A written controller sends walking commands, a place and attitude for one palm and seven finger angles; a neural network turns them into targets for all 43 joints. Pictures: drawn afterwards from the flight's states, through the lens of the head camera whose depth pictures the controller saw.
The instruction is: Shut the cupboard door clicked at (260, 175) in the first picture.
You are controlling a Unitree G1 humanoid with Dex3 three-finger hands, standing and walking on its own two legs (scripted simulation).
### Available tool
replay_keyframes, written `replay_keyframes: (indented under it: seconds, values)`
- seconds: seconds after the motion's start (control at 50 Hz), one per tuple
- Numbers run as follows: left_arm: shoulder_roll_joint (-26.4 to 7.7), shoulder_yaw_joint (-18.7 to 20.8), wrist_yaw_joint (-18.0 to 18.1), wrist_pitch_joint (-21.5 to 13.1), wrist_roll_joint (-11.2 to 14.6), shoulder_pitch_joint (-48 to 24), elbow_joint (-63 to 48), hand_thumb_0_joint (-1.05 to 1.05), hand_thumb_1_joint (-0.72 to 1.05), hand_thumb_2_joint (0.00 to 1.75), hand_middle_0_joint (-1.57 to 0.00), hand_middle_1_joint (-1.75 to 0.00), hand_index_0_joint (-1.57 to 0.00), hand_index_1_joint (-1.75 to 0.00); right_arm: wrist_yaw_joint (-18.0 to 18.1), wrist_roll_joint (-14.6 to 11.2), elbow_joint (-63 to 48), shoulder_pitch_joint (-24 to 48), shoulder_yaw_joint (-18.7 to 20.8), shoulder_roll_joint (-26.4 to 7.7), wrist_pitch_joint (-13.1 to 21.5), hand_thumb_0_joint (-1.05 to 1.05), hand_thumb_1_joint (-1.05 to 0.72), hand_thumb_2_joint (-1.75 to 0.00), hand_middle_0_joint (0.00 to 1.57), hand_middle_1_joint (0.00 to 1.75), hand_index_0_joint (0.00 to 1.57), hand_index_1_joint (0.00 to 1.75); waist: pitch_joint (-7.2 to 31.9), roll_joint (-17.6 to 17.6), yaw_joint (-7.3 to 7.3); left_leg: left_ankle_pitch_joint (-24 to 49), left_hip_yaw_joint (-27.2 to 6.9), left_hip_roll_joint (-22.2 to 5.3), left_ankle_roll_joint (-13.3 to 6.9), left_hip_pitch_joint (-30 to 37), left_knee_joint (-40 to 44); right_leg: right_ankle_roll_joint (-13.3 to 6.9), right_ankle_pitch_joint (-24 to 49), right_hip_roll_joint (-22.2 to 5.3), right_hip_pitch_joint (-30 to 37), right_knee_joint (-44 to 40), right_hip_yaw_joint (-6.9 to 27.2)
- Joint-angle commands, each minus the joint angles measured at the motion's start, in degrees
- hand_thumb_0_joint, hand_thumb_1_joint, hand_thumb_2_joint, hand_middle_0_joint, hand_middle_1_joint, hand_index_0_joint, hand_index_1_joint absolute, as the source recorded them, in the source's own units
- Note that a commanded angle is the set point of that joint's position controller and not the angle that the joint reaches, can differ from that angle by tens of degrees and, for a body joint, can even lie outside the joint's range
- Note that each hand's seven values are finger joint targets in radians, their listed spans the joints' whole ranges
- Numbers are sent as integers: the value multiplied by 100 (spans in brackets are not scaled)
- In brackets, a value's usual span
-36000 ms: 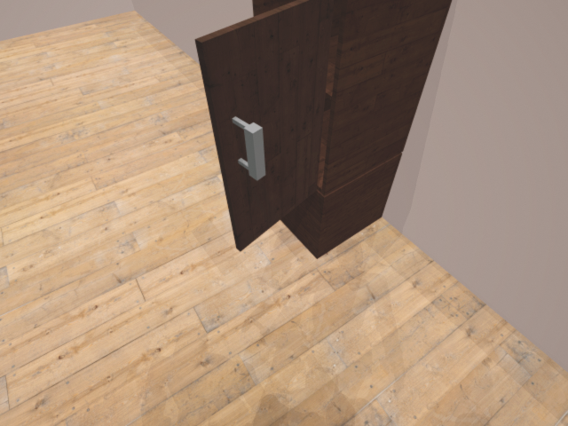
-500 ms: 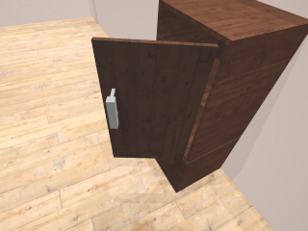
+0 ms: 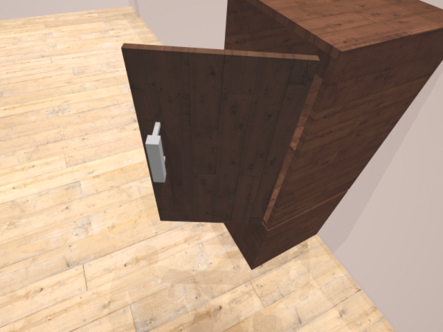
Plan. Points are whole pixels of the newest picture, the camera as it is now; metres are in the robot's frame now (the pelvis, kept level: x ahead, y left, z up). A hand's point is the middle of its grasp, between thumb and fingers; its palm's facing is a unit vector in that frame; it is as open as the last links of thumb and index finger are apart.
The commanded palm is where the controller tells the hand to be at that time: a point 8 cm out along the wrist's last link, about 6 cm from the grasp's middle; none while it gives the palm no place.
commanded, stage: come to a stop and stand still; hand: left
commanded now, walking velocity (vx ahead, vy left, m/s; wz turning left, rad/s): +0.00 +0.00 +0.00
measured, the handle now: (158, 152) +0.47 +0.18 +0.03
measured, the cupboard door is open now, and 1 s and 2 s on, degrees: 61 61 61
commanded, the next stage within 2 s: look again from close up in 0.54 s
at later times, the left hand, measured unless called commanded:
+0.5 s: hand out of the picture -0.02 +0.20 -0.16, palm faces -0.03 -0.96 -0.27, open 7.4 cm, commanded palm none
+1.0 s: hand out of the picture +0.01 +0.18 -0.17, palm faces -0.03 -0.98 -0.22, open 7.4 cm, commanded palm none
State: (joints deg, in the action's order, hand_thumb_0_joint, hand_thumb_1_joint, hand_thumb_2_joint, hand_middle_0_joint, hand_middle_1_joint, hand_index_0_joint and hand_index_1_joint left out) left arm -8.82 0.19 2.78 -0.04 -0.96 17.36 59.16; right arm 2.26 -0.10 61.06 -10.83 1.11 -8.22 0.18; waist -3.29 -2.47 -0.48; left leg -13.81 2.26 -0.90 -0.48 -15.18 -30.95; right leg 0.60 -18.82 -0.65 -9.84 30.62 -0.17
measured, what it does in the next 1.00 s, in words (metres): stands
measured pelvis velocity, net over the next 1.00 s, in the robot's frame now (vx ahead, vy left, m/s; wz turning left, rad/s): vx -0.01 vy -0.01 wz -0.03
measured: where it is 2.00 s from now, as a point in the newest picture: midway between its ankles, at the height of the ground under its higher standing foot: outside the picture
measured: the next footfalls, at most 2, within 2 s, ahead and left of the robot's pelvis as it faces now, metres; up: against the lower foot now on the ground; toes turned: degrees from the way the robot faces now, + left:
none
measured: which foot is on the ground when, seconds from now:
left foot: down 0.00-1.00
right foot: down 0.00-1.00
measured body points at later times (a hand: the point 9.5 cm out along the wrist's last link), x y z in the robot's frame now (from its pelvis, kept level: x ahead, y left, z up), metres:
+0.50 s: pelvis -0.04 +0.00 +0.00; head -0.05 -0.02 +0.45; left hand -0.02 +0.25 -0.14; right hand -0.04 -0.23 -0.16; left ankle +0.03 +0.11 -0.73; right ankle -0.03 -0.12 -0.73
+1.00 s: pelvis -0.01 -0.01 +0.01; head +0.01 -0.01 +0.46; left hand +0.01 +0.23 -0.15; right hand +0.02 -0.24 -0.15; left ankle +0.03 +0.11 -0.73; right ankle -0.03 -0.12 -0.73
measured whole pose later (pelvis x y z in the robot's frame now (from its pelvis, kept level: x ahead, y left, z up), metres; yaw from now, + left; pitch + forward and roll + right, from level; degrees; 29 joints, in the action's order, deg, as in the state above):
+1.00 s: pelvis -0.01 -0.01 +0.01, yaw -1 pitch -1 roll +1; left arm -11.2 -1.1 1.1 -1.3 -0.8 14.6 62.7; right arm 0.8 0.3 62.8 -12.4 -0.1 -10.7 1.4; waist -2.3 -0.4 -0.2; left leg -10.3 3.3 -1.1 0.1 -14.2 -25.4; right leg -0.1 -16.2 0.1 -10.8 27.8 1.8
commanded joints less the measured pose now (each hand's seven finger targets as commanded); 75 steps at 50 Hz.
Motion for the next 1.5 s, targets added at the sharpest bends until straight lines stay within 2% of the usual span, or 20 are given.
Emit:
replay_keyframes:
  seconds: [0.0, 0.02, 0.06, 0.08, 0.16, 0.26, 0.32, 0.56, 1.2, 1.22, 1.24, 1.26, 1.28, 1.3, 1.32, 1.34, 1.36, 1.38, 1.44, 1.48]
  values:
    - [-705, 151, 193, -94, -82, 634, -198, 0, 90, 90, -20, -30, -20, -30, -40, 4, -638, -56, 161, -945, 89, 0, -90, -90, 20, 30, 20, 30, 305, 794, -27, 2587, -323, -703, -53, 619, -457, -157, 2887, -653, -575, -571, 660]
    - [-943, 159, 144, -105, -28, 267, -497, 0, 90, 90, -20, -30, -20, -30, -107, 54, -735, -412, 141, -700, 47, 0, -90, -90, 20, 30, 20, 30, 650, 974, 216, 939, -435, -532, -62, 256, -168, -356, 1188, -657, -390, -417, 602]
    - [-829, 119, 64, -57, -33, 110, -621, 0, 90, 90, -20, -30, -20, -30, -142, 100, -893, -410, 129, -840, 28, 0, -90, -90, 20, 30, 20, 30, 340, 1220, 174, 11, -814, -644, -241, -105, 453, -367, -318, -190, -714, -174, 322]
    - [-772, 111, 41, -59, -54, 141, -630, 0, 90, 90, -20, -30, -20, -30, -153, 124, -976, -339, 111, -844, 49, 0, -90, -90, 20, 30, 20, 30, 127, 1305, 75, -226, -943, -690, -315, -392, 716, -332, -366, -115, -623, -170, 197]
    - [-876, 69, -57, -33, -52, 51, -639, 0, 90, 90, -20, -30, -20, -30, -195, 124, -1128, -249, 135, -977, -11, 0, -90, -90, 20, 30, 20, 30, -319, 199, 76, -1694, -894, -444, -242, -641, 1093, -308, -1186, -189, -1057, -546, 448]
    - [-1041, 78, -90, -48, -36, 34, -655, 0, 90, 90, -20, -30, -20, -30, -226, 142, -995, -474, 110, -990, -21, 0, -90, -90, 20, 30, 20, 30, -272, -228, 113, -1382, -640, -294, -185, -285, 929, -334, -1679, -331, -1472, -893, 755]
    - [-1098, 78, -101, -90, -12, -10, -638, 0, 90, 90, -20, -30, -20, -30, -222, 133, -865, -618, 73, -937, 23, 0, -90, -90, 20, 30, 20, 30, -120, -206, 146, -893, -495, -240, -148, -34, 801, -366, -1481, -431, -1467, -976, 843]
    - [-987, 44, -121, -117, 10, 188, -214, 0, 90, 90, -20, -30, -20, -30, -175, 110, -331, -757, 29, -961, 130, 0, -90, -90, 20, 30, 20, 30, -33, 319, 56, -969, -695, -424, -149, -110, 1227, -338, -906, -346, -1074, -878, 750]
    - [-1251, 76, -112, -211, 1, -216, 51, 0, 90, 90, -20, -30, -20, -30, -103, 69, -54, 31, 19, -1199, 213, 0, -90, -90, 20, 30, 20, 30, 354, 149, 8, 1237, -390, -526, -104, 757, 861, -245, 1640, -515, -266, -907, 672]
    - [-884, 57, 156, -257, -40, 333, 181, 0, 90, 90, -20, -30, -20, -30, -121, 4, -414, 80, 36, -1060, 193, 0, -90, -90, 20, 30, 20, 30, 407, 121, -11, 1495, -125, -605, 53, 530, -309, -9, 3212, -824, -145, -997, 913]
    - [-4773, 3080, 172, -1913, 567, -4668, -8828, 0, 90, 90, -20, -30, -20, -30, 416, -10, -1853, -612, 310, -2042, 1199, 0, -90, -90, 20, 30, 20, 30, 2255, 206, 650, 2130, -423, -238, -233, 2218, -271, -111, 3312, -292, -229, 446, 162]
    - [-1220, 438, 122, -1426, 705, -290, -6443, 0, 90, 90, -22, -32, -22, -32, 534, -295, -1969, 80, 104, -1355, 1556, 0, -90, -90, 20, 30, 20, 30, 3143, 2296, 117, 3329, -283, -148, -174, 2514, -131, -97, 1950, 52, -819, 1026, -384]
    - [-60, 132, 97, -754, 1123, 1138, -6609, 0, 90, 90, -24, -34, -24, -34, 351, -183, -2239, 150, 72, -1104, 1830, 0, -90, -90, 20, 30, 20, 30, 2739, 2318, -36, 4142, -306, -209, 1, 2092, 51, -134, 1149, 116, -867, 742, -574]
    - [-433, 456, 159, -827, 929, 227, -6109, 0, 90, 90, -25, -36, -25, -36, 173, -209, -2051, -88, 168, -1120, 1937, 0, -90, -90, 20, 30, 20, 30, 1354, 1053, 415, 2997, -441, -168, -9, 992, -204, -60, 1052, 95, -1483, 423, -510]
    - [-334, 735, 13, -1040, 1036, 643, -5650, 0, 90, 90, -27, -38, -27, -38, 119, -125, -2272, -63, 332, -1164, 1934, 0, -90, -90, 20, 30, 20, 30, 471, 354, 277, 1768, -427, -31, 14, 46, -362, -65, 1072, 129, -1825, 240, -602]
    - [-359, 856, -180, -1410, 1146, 1025, -5119, 0, 90, 90, -29, -40, -29, -40, 68, -90, -2389, 118, 399, -1239, 1939, 0, -90, -90, 20, 30, 20, 30, 94, -557, 283, 877, -409, 40, 19, -734, -675, -49, 931, 105, -2258, 434, -632]
    - [-172, 1011, -461, -1881, 1286, 1541, -4587, 0, 90, 90, -31, -42, -31, -42, 20, -31, -2496, 246, 414, -1176, 1943, 0, -90, -90, 20, 30, 20, 30, 25, -1135, 104, 503, -404, 118, 26, -1377, -1018, -31, 805, 99, -2573, 758, -611]
    - [-196, 1279, -840, -2378, 1430, 2165, -4270, 0, 90, 90, -33, -44, -33, -44, -54, -63, -2630, 281, 463, -1149, 1938, 0, -90, -90, 20, 30, 20, 30, 219, -974, -204, 550, -317, 210, 94, -1741, -1334, -98, 1083, 39, -2535, 1129, -449]
    - [-409, 1382, -2076, -3924, 1766, 1894, -4763, 0, 90, 90, -38, -50, -38, -50, -219, 23, -3002, 451, 512, -1167, 1997, 0, -90, -90, 20, 30, 20, 30, 1479, -588, -354, 322, -229, 273, 161, -2602, -2460, -113, 1259, -15, -3091, 2430, -145]
    - [-934, 1809, -2505, -4040, 1887, 1828, -4908, 0, 90, 90, -42, -54, -42, -54, -221, -42, -3323, 487, 551, -1191, 1945, 0, -90, -90, 20, 30, 20, 30, 1875, 137, -495, 146, -120, 280, 98, -2916, -2830, -175, 830, -51, -3167, 2655, 231]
